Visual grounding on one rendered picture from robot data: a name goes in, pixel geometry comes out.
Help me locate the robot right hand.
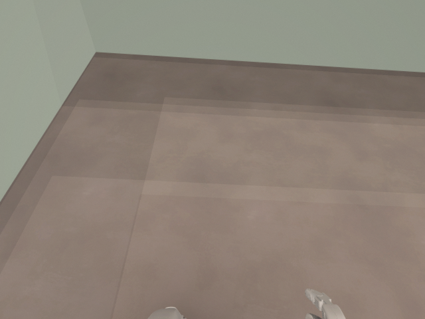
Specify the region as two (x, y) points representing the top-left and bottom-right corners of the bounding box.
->
(305, 288), (346, 319)

